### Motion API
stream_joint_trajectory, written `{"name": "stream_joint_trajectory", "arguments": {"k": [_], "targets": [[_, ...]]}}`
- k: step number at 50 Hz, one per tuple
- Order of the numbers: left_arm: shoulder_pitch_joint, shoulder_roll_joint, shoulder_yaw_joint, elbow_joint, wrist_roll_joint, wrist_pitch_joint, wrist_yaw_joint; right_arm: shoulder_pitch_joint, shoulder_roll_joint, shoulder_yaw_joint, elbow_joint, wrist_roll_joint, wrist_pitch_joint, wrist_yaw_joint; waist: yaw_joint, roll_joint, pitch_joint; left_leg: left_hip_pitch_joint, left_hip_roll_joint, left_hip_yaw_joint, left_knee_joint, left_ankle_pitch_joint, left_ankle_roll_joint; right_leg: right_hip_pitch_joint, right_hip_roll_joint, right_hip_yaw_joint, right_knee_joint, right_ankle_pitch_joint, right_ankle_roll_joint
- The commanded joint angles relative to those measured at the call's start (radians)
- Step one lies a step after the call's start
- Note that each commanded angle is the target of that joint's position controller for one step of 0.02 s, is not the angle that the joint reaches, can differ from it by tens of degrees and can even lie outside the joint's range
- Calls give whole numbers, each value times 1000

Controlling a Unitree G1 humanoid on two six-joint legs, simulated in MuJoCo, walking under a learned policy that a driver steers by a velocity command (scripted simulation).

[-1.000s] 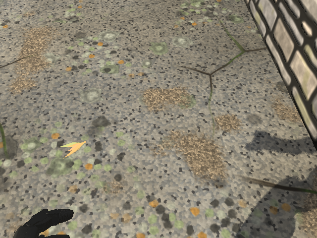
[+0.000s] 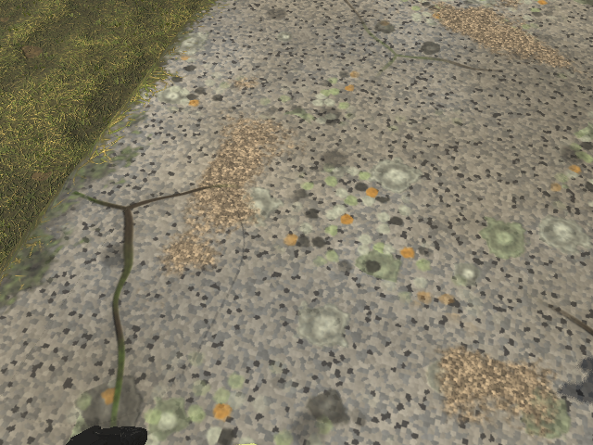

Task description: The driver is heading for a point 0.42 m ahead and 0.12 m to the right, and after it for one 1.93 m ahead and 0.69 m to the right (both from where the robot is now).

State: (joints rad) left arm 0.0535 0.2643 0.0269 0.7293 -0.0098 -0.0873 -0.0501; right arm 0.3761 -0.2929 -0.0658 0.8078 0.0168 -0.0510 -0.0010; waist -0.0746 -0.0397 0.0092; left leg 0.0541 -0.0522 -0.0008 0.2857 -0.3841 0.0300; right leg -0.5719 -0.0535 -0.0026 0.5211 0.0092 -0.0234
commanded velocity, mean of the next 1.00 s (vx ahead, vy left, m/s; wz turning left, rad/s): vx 0.50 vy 0.00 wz -0.13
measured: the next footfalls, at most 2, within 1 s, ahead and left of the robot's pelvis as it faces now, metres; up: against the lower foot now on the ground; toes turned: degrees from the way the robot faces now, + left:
right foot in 0.04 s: +0.20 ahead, -0.12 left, +0.00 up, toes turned -2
left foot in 0.56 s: +0.49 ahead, +0.13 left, +0.00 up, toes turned +2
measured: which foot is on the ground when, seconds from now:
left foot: down 0.00-0.06, up 0.08-0.54, down 0.56-1.00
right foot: up 0.00-0.02, down 0.04-0.58, up 0.60-1.00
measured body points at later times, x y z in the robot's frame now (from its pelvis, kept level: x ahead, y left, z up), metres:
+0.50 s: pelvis +0.28 -0.01 +0.01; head +0.31 +0.00 +0.46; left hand +0.29 +0.28 -0.12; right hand +0.50 -0.24 -0.08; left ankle +0.45 +0.13 -0.70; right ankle +0.16 -0.12 -0.73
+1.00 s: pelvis +0.56 +0.02 +0.01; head +0.59 +0.01 +0.45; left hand +0.78 +0.23 -0.10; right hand +0.54 -0.26 -0.12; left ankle +0.45 +0.12 -0.73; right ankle +0.72 -0.15 -0.69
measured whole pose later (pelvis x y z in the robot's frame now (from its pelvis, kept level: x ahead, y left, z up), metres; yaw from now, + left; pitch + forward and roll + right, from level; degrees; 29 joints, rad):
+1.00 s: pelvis +0.56 +0.02 +0.01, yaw -11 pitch +1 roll +2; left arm 0.12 0.26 0.05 0.77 -0.02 -0.03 -0.04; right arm 0.31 -0.26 -0.06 0.88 0.00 -0.08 -0.01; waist -0.07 -0.04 0.02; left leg 0.08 -0.03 0.23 0.21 -0.32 0.02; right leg -0.66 -0.09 0.00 0.66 0.03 -0.03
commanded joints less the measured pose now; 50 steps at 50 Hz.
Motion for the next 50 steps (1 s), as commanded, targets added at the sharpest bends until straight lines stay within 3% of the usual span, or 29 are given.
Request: {"name": "stream_joint_trajectory", "arguments": {"k": [1,2,3,4,5,6,7,8,10,12,15,18,21,23,25,26,27,28,29,30,31,32,33,34,37,41,45,48,50], "targets": [[115,161,60,-29,5,-19,4,-23,-170,-41,-36,0,7,-12,129,125,-75,-8,242,-82,208,855,111,225,59,-52,-37,-56,-66],[281,218,79,7,13,-17,13,-16,-132,-23,-50,-13,8,-16,194,82,-214,-153,191,-42,451,733,76,515,-34,39,19,11,-118],[383,316,104,26,22,-12,16,128,-30,9,-69,-14,-11,-7,157,-157,-381,-568,29,-1,867,276,-8,930,-293,498,-18,-167,-291],[417,236,83,38,2,-8,12,84,-62,7,-54,-8,-30,-1,193,-208,-436,-726,-18,-126,999,-187,-10,987,-332,761,-191,-338,-313],[345,194,67,30,-5,-7,16,-15,-137,-14,-83,19,-41,6,192,-132,-265,-829,48,-134,1062,-144,2,871,-306,633,-217,-441,-257],[269,171,59,15,1,-2,21,-92,-137,-10,-105,22,-46,5,171,-55,-155,-831,102,-95,1025,-54,11,714,-271,511,-237,-409,-226],[213,146,49,11,11,0,20,-129,-129,-11,-112,6,-45,3,139,-13,-69,-801,138,-77,954,11,10,564,-235,419,-271,-325,-218],[180,121,41,6,22,-6,19,-111,-121,-17,-106,-2,-36,0,100,-37,-43,-731,171,-86,895,60,8,466,-203,357,-299,-247,-206],[159,115,40,11,18,-16,17,-57,-84,-12,-84,-4,-16,-3,64,-58,-39,-657,184,-76,843,94,-8,382,-173,276,-348,-157,-215],[169,139,47,27,14,-24,23,-85,-69,-7,-92,-11,-7,-7,59,-43,-15,-684,193,-65,769,155,-31,358,-169,211,-381,-68,-229],[201,160,54,48,9,-18,36,-183,-51,2,-114,-16,-14,-5,85,-17,7,-717,194,-52,579,328,-50,386,-144,128,-398,5,-211],[245,177,57,69,-1,-9,43,-288,-28,12,-134,-10,-26,8,127,-14,25,-667,160,-18,386,464,-51,404,-119,64,-396,5,-181],[305,190,61,101,-9,5,44,-369,-32,13,-158,-1,-33,23,159,-17,46,-668,139,-12,293,477,-42,484,-154,75,-370,-16,-178],[317,196,66,116,-13,17,47,-395,-45,11,-174,0,-38,34,156,-24,56,-683,131,-20,251,421,-19,555,-189,90,-334,8,-167],[308,208,72,124,-15,28,53,-369,-66,4,-173,-1,-42,41,127,-38,41,-639,117,-14,223,344,9,607,-212,100,-281,93,-149],[290,215,74,123,-16,33,55,-316,-84,-5,-160,-4,-44,40,91,-46,10,-555,94,8,206,317,26,615,-203,87,-216,221,-135],[275,203,69,121,-15,39,57,-195,-116,-25,-122,-9,-45,36,25,-33,-65,-384,62,40,182,321,52,594,-159,48,-71,360,-111],[282,158,50,108,0,39,60,-26,-174,-49,-80,-15,-42,26,-41,11,-199,-109,133,-30,225,347,97,466,-106,6,165,276,-76],[398,53,16,81,9,21,52,72,-283,-74,-66,-31,-36,19,-15,241,-347,298,397,-468,194,209,253,49,52,-40,570,-130,0],[379,78,17,99,-3,-1,46,101,-210,-55,-63,-17,-33,21,-42,300,-408,340,458,-721,46,67,289,-111,99,102,726,-591,2],[292,166,44,77,-35,-11,40,40,-158,-36,-66,-14,-34,18,-46,214,-251,225,431,-587,25,1,235,-202,42,137,796,-546,-13],[228,167,44,59,-39,-14,40,-29,-131,-27,-75,-16,-34,14,-21,159,-155,87,398,-452,3,38,201,-202,-12,108,766,-453,-21],[198,158,47,55,-26,-8,44,-90,-98,-17,-75,-19,-37,16,9,122,-80,-42,358,-355,-38,97,182,-171,-44,98,705,-379,-16],[216,151,54,62,-21,6,47,-132,-71,-10,-76,-26,-47,17,45,148,-47,-129,327,-276,-74,161,164,-113,-74,108,656,-321,-11],[259,97,51,79,-22,44,51,-164,-70,-15,-55,-33,-68,17,85,138,-15,-230,304,-128,-146,303,165,-54,-84,113,619,-236,15],[182,80,53,47,-13,47,49,-142,-94,-24,-20,-38,-70,0,74,99,19,-189,287,19,-165,441,152,-132,-71,124,445,-45,33],[49,45,37,2,-7,38,24,-113,-120,-28,3,-29,-60,-13,23,80,57,-150,277,127,-180,460,125,-93,-54,33,215,98,20],[-32,39,31,-47,-8,39,5,-58,-137,-37,33,-16,-37,-17,-7,68,87,-20,318,155,-140,524,123,-148,-46,1,133,52,-5],[-54,47,34,-76,-9,40,-8,-52,-150,-42,41,-7,-18,-19,0,77,86,55,341,173,-82,650,111,-153,-28,-30,105,-32,-30]]}}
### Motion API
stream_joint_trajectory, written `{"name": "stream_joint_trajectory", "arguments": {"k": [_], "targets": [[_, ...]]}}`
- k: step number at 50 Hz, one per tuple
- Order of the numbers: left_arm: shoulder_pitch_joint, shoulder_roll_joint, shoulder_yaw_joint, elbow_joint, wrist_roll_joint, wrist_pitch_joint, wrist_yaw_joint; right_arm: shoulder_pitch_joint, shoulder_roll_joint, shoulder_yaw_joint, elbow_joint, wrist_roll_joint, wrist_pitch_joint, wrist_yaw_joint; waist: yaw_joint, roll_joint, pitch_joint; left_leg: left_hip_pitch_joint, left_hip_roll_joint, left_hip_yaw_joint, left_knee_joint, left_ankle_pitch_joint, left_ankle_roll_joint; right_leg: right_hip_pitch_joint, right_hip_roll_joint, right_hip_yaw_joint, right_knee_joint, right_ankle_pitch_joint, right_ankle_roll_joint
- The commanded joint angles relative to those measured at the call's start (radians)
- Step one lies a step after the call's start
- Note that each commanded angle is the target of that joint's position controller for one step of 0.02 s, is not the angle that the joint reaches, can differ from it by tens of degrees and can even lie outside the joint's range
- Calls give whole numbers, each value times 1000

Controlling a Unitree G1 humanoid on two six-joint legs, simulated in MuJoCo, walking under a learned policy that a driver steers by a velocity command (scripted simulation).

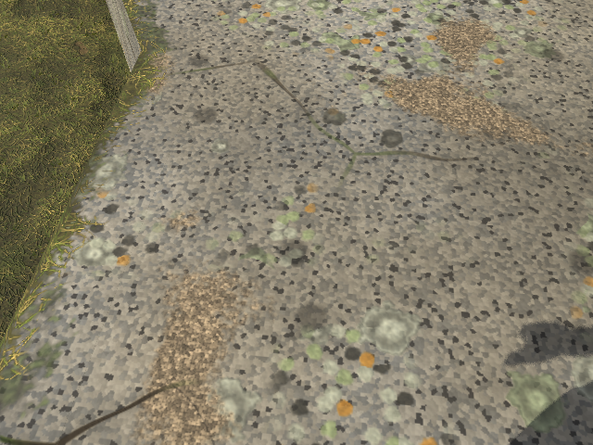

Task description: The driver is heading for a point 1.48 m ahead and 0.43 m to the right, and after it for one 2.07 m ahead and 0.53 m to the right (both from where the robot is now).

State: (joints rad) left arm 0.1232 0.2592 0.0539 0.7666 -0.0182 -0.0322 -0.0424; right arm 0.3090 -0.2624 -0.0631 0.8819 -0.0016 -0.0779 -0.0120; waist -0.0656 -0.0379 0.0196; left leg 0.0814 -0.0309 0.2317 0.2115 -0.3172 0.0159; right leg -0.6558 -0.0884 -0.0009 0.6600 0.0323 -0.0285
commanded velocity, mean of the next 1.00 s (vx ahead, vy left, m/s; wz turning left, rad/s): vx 0.40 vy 0.00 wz -0.44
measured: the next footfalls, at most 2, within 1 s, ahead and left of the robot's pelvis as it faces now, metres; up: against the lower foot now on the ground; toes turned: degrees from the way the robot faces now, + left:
right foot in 0.10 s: +0.23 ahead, -0.11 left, +0.00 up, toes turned -6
left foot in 0.56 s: +0.56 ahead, +0.03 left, +0.00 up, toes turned -24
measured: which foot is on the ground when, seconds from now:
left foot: down 0.00-0.12, up 0.14-0.54, down 0.56-1.00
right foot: up 0.00-0.08, down 0.10-0.56, up 0.58-0.96, down 0.98-1.00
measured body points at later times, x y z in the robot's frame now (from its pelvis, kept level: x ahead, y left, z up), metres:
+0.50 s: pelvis +0.29 -0.03 +0.00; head +0.32 -0.05 +0.45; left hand +0.42 +0.24 -0.10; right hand +0.45 -0.33 -0.08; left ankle +0.51 +0.07 -0.70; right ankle +0.19 -0.11 -0.74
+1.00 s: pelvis +0.50 -0.08 +0.00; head +0.52 -0.10 +0.45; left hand +0.78 +0.06 -0.08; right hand +0.43 -0.36 -0.13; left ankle +0.51 +0.05 -0.74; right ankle +0.51 -0.22 -0.74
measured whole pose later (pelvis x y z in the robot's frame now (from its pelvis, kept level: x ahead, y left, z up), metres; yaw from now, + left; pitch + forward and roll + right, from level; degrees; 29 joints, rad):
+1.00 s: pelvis +0.50 -0.08 +0.00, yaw -26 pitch +1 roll +2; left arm 0.12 0.25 0.05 0.66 0.01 0.00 0.01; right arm 0.23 -0.27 -0.04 0.89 0.01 -0.05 0.01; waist -0.06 -0.02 0.03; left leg -0.16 -0.01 0.05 0.45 -0.31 0.00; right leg -0.37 -0.02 0.04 0.48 -0.10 -0.01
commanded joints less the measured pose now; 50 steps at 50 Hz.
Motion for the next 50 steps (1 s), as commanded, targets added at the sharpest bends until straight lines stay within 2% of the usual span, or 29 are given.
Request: {"name": "stream_joint_trajectory", "arguments": {"k": [1,3,4,5,6,7,8,9,10,11,12,15,19,21,24,27,28,29,30,31,32,33,34,36,40,45,48,49,50], "targets": [[-112,64,13,-122,-1,-15,-21,2,-192,-49,-36,14,18,-11,10,90,59,46,322,-43,43,733,114,-29,31,-58,-41,-104,-42],[-18,107,37,-117,-3,-8,-24,-20,-221,-57,-45,18,35,-22,76,132,-19,61,317,-21,220,1063,91,126,103,-117,-26,-211,-85],[108,149,61,-91,-6,-7,-19,-37,-228,-58,-50,20,43,-26,150,128,-86,15,293,-5,395,1104,70,298,143,-125,-65,-201,-116],[275,216,96,-51,-6,-1,-1,-47,-217,-51,-61,17,39,-29,235,78,-171,-163,251,3,653,923,30,588,130,-42,-128,-150,-162],[313,326,119,-39,-11,3,18,28,-81,-10,-109,-22,17,-16,157,-174,-247,-605,87,-23,1021,96,-36,944,-121,432,-156,-207,-311],[316,304,103,-73,-4,-13,13,7,-84,4,-129,-2,-30,2,161,-149,-401,-803,-33,-270,1205,-297,-40,1089,-255,858,-322,-316,-436],[297,231,83,-68,4,-23,11,-111,-150,-15,-157,39,-58,17,199,-70,-302,-902,33,-338,1212,-216,-15,1037,-224,725,-358,-288,-369],[244,198,73,-72,-1,-31,12,-145,-147,-11,-169,42,-74,19,167,-20,-189,-900,78,-327,1130,-125,3,893,-180,578,-358,-219,-327],[172,170,65,-84,-2,-33,13,-147,-143,-14,-157,19,-77,12,117,41,-119,-843,116,-320,1033,-68,-1,742,-136,475,-365,-128,-291],[123,136,53,-102,5,-33,17,-137,-157,-24,-150,1,-67,7,82,33,-85,-769,139,-319,968,-30,-10,631,-104,406,-386,-35,-276],[103,131,49,-115,13,-32,21,-120,-156,-27,-150,-3,-53,9,57,14,-76,-717,146,-320,936,-8,-22,562,-87,382,-409,6,-276],[118,168,60,-117,7,-36,38,-135,-114,-18,-167,-14,-25,6,46,8,-53,-683,136,-287,788,63,-73,442,-54,300,-436,101,-277],[169,190,67,-105,-2,-23,57,-292,-73,2,-211,-10,-26,13,107,-33,-23,-608,75,-270,458,338,-94,370,17,229,-421,-19,-209],[206,194,69,-93,-4,-18,58,-344,-83,1,-229,3,-31,21,133,-47,-23,-564,46,-273,374,406,-93,375,6,262,-409,-91,-192],[232,179,67,-81,-10,-11,61,-356,-125,-13,-243,12,-42,31,128,-62,-25,-547,41,-315,297,359,-69,460,-32,355,-330,-166,-174],[204,162,64,-92,-3,-4,65,-239,-160,-34,-215,11,-58,32,54,-95,-49,-403,37,-299,245,263,-16,486,-28,408,-209,-138,-138],[203,118,48,-101,2,-6,61,-135,-190,-49,-197,-3,-64,26,4,-69,-128,-226,90,-333,244,243,24,442,26,365,-59,-124,-105],[236,55,24,-117,22,-8,60,12,-246,-61,-184,-13,-62,18,-35,82,-271,30,273,-526,246,172,78,308,108,257,239,-345,-62],[376,34,15,-145,-20,-19,59,71,-314,-77,-140,-19,-49,31,44,452,-334,243,453,-1040,104,-126,237,-34,192,169,527,-655,-14],[349,143,34,-106,-24,-18,65,15,-204,-53,-168,-1,-47,35,18,284,-225,168,432,-1035,67,-208,220,-120,129,210,636,-598,8],[242,181,46,-115,-12,-12,66,-38,-147,-36,-178,-3,-41,32,0,178,-116,47,389,-837,85,-26,187,-117,106,191,652,-514,18],[194,170,46,-121,2,-7,70,-88,-127,-24,-184,-17,-35,34,20,99,-76,-68,348,-694,101,250,177,-58,84,167,634,-468,31],[167,161,50,-132,14,-5,71,-116,-109,-18,-176,-20,-32,35,39,93,-49,-145,319,-595,114,495,184,-26,69,163,589,-459,39],[188,116,44,-132,8,5,67,-126,-88,-8,-155,-20,-36,37,76,139,-66,-212,268,-454,111,739,178,65,48,133,480,-461,48],[145,50,16,-144,17,21,64,-150,-146,-21,-114,-5,-21,22,86,149,-118,-237,257,-335,87,876,205,168,44,73,205,-317,72],[45,77,18,-159,17,25,51,-118,-171,-22,-72,13,11,16,45,149,-119,-224,249,-297,101,724,179,290,66,32,-25,-159,53],[56,88,27,-152,27,20,49,-128,-156,-13,-53,29,21,16,76,132,-100,-247,224,-306,183,544,127,426,86,12,-234,-39,-1],[64,127,36,-155,35,19,56,-89,-125,-1,-41,16,17,17,71,83,-118,-286,181,-287,234,444,75,527,26,80,-274,160,-31],[76,190,46,-169,47,24,66,-33,-87,14,-45,-22,7,22,32,-40,-190,-378,109,-236,333,186,17,683,-117,213,-197,485,-94]]}}
Keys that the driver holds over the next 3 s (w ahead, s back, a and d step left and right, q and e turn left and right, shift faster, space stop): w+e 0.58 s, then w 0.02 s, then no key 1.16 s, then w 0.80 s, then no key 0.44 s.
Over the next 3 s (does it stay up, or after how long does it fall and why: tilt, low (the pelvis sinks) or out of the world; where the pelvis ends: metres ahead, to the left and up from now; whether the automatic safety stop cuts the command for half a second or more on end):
stays up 0.94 -0.27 0.00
